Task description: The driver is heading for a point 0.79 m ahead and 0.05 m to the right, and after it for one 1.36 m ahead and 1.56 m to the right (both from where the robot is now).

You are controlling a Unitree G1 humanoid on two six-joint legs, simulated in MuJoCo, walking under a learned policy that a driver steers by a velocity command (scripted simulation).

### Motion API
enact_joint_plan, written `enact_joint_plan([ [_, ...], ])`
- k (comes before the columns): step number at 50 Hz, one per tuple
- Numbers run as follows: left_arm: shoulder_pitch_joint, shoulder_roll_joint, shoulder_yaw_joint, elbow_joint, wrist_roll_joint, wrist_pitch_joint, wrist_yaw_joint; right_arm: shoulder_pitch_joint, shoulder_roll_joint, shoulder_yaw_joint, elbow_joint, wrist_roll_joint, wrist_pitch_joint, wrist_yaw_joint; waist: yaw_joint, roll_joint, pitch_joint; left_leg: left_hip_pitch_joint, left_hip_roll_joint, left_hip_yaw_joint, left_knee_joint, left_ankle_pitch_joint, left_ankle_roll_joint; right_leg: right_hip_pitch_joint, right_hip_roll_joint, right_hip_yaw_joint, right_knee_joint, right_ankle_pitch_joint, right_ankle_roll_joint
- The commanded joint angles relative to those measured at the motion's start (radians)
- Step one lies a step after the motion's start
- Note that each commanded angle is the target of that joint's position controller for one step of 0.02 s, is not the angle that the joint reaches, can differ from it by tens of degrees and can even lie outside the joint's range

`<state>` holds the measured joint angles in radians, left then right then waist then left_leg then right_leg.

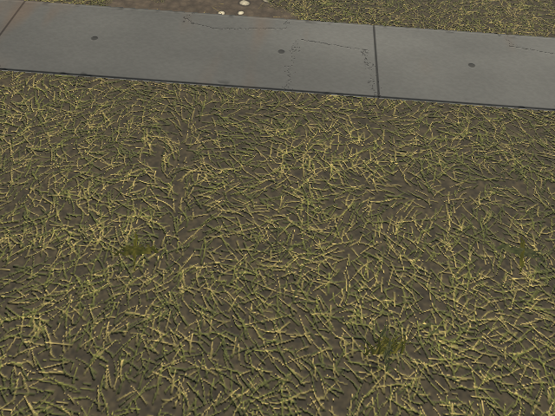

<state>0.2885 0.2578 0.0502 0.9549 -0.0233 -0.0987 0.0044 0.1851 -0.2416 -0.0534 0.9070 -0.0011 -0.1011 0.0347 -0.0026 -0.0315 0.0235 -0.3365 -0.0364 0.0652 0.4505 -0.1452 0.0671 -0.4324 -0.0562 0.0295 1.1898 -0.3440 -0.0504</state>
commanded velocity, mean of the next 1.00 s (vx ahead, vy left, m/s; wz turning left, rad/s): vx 0.50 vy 0.00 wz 0.00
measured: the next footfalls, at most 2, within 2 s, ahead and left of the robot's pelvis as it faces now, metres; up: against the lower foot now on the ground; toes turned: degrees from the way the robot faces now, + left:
right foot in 0.42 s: +0.40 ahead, -0.16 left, +0.00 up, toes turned -3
left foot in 0.98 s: +0.71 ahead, +0.09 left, +0.00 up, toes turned +3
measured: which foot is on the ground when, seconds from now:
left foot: down 0.00-0.44, up 0.46-0.96, down 0.98-1.00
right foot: up 0.00-0.40, down 0.42-0.98, up 1.00-1.00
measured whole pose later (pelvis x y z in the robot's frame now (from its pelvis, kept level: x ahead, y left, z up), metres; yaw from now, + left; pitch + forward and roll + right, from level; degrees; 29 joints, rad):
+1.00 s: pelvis +0.55 -0.02 -0.02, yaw +0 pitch +2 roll -1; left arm 0.40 0.25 0.07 1.03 -0.01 -0.06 0.01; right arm 0.01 -0.23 -0.06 0.86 0.01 -0.10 0.04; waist 0.06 0.00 0.02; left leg -0.50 0.03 0.04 0.53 -0.07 0.06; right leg 0.03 -0.02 -0.05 0.45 -0.46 0.00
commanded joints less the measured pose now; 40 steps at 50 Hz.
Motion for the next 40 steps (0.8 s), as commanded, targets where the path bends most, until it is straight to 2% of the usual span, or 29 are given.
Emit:
enact_joint_plan([
  [1,0.051,0.053,0.023,-0.048,0.005,0.01,0.009,0.028,-0.082,-0.013,-0.023,-0.006,-0.017,0.002,0.022,0.112,-0.065,0.157,0.258,-0.289,-0.286,0.111,0.168,-0.145,-0.094,0.04,-0.035,0.081,-0.002],
  [4,-0.034,0.056,0.029,-0.08,0.015,0.024,0.014,0.077,-0.128,-0.024,0.002,-0.004,-0.018,-0.016,0.016,0.085,-0.016,0.151,0.261,-0.238,-0.33,0.166,0.182,-0.231,-0.106,0.031,-0.159,0.187,0.027],
  [6,-0.107,0.053,0.03,-0.103,0.019,0.022,0.012,0.11,-0.133,-0.024,0.014,-0.001,-0.011,-0.028,-0.002,0.078,-0.001,0.186,0.254,-0.211,-0.339,0.181,0.169,-0.284,-0.105,0.027,-0.269,0.288,0.04],
  [10,-0.238,0.031,0.021,-0.137,0.014,0.014,-0.001,0.166,-0.141,-0.023,0.036,0.008,-0.002,-0.039,-0.042,0.087,0.024,0.219,0.223,-0.143,-0.345,0.167,0.134,-0.255,-0.068,-0.007,-0.492,0.444,0.042],
  [15,-0.371,0.032,0.01,-0.185,0.002,0.004,-0.028,0.244,-0.152,-0.029,0.08,0.016,0.016,-0.042,-0.083,0.09,0.067,0.356,0.273,-0.141,-0.294,0.166,0.131,-0.274,-0.039,-0.024,-0.629,0.397,0.027],
  [18,-0.357,0.058,0.015,-0.198,0.0,-0.007,-0.044,0.232,-0.168,-0.038,0.088,0.02,0.029,-0.048,-0.05,0.11,0.052,0.42,0.309,-0.149,-0.221,0.278,0.11,-0.208,-0.018,-0.033,-0.676,0.295,-0.011],
  [19,-0.304,0.079,0.025,-0.186,0.001,-0.009,-0.044,0.211,-0.177,-0.041,0.084,0.021,0.032,-0.049,-0.016,0.123,0.019,0.42,0.303,-0.139,-0.164,0.413,0.098,-0.115,0.009,-0.055,-0.687,0.268,-0.027],
  [20,-0.19,0.108,0.042,-0.152,0.005,-0.01,-0.041,0.184,-0.175,-0.04,0.078,0.022,0.037,-0.049,0.048,0.122,-0.047,0.398,0.267,-0.105,-0.036,0.571,0.078,0.049,0.045,-0.086,-0.709,0.274,-0.05],
  [21,-0.008,0.163,0.069,-0.096,0.009,-0.01,-0.034,0.176,-0.146,-0.028,0.067,0.015,0.039,-0.048,0.12,0.093,-0.165,0.285,0.209,-0.063,0.182,0.563,0.046,0.319,0.022,-0.056,-0.687,0.301,-0.087],
  [22,0.15,0.263,0.093,-0.069,0.03,-0.007,-0.026,0.258,-0.061,-0.001,0.044,0.001,0.028,-0.042,0.12,-0.096,-0.334,-0.075,0.09,-0.01,0.578,0.206,-0.017,0.727,-0.237,0.311,-0.688,0.253,-0.215],
  [23,0.176,0.236,0.082,-0.056,0.018,-0.002,-0.03,0.289,-0.016,0.016,0.057,0.011,0.002,-0.035,0.108,-0.253,-0.429,-0.31,-0.027,-0.107,0.811,-0.407,-0.04,0.862,-0.359,0.691,-0.862,0.12,-0.304],
  [24,0.112,0.167,0.058,-0.066,0.011,-0.004,-0.03,0.211,-0.122,-0.011,0.043,0.037,-0.018,-0.029,0.112,-0.169,-0.316,-0.412,0.042,-0.186,0.906,-0.391,-0.016,0.772,-0.323,0.613,-0.887,0.05,-0.252],
  [25,0.026,0.129,0.046,-0.088,0.014,-0.004,-0.028,0.126,-0.144,-0.016,0.016,0.05,-0.027,-0.028,0.092,-0.112,-0.2,-0.433,0.095,-0.156,0.895,-0.306,0.0,0.626,-0.287,0.464,-0.902,0.089,-0.213],
  [26,-0.048,0.103,0.036,-0.099,0.021,-0.005,-0.031,0.086,-0.134,-0.018,0.011,0.041,-0.025,-0.035,0.058,-0.033,-0.119,-0.393,0.14,-0.134,0.829,-0.22,-0.002,0.469,-0.246,0.354,-0.94,0.169,-0.193],
  [27,-0.089,0.073,0.027,-0.103,0.029,-0.01,-0.034,0.084,-0.126,-0.027,0.014,0.027,-0.013,-0.041,0.024,-0.032,-0.081,-0.334,0.173,-0.139,0.761,-0.168,-0.003,0.365,-0.208,0.279,-0.973,0.222,-0.175],
  [28,-0.1,0.063,0.023,-0.097,0.034,-0.011,-0.037,0.109,-0.103,-0.027,0.02,0.023,0.003,-0.043,-0.001,-0.048,-0.068,-0.277,0.186,-0.14,0.727,-0.139,-0.005,0.301,-0.188,0.236,-1.004,0.241,-0.17],
  [29,-0.091,0.065,0.024,-0.089,0.032,-0.014,-0.038,0.126,-0.08,-0.026,0.026,0.021,0.015,-0.044,-0.012,-0.049,-0.061,-0.252,0.189,-0.135,0.699,-0.126,-0.011,0.268,-0.178,0.208,-1.027,0.261,-0.176],
  [31,-0.058,0.095,0.031,-0.07,0.03,-0.019,-0.03,0.101,-0.071,-0.028,0.017,0.017,0.028,-0.048,-0.02,-0.036,-0.03,-0.285,0.195,-0.126,0.633,-0.068,-0.027,0.245,-0.172,0.158,-1.061,0.315,-0.19],
  [34,-0.006,0.116,0.035,-0.047,0.028,-0.013,-0.012,-0.01,-0.076,-0.032,-0.019,0.006,0.029,-0.048,0.002,-0.017,0.001,-0.376,0.196,-0.123,0.47,0.082,-0.052,0.284,-0.167,0.115,-1.082,0.36,-0.183],
  [37,0.032,0.119,0.033,-0.031,0.021,-0.007,-0.002,-0.105,-0.058,-0.026,-0.044,0.008,0.023,-0.037,0.028,-0.028,0.02,-0.357,0.171,-0.099,0.297,0.218,-0.057,0.299,-0.137,0.052,-1.088,0.362,-0.154],
  [40,0.088,0.127,0.035,-0.004,0.013,-0.002,0.002,-0.202,-0.048,-0.017,-0.071,0.015,0.019,-0.027,0.061,-0.025,0.045,-0.339,0.144,-0.075,0.179,0.259,-0.056,0.346,-0.143,0.032,-1.085,0.337,-0.146],
])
